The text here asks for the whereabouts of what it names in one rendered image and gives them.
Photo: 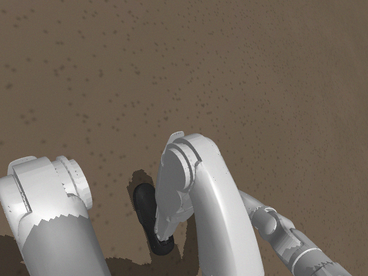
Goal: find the right robot foot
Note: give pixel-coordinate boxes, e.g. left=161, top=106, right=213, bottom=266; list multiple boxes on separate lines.
left=133, top=183, right=174, bottom=256

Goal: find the right robot arm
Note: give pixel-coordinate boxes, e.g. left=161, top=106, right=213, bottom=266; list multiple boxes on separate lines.
left=251, top=206, right=352, bottom=276

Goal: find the right robot hand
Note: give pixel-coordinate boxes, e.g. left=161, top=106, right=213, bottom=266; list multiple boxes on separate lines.
left=238, top=190, right=265, bottom=221

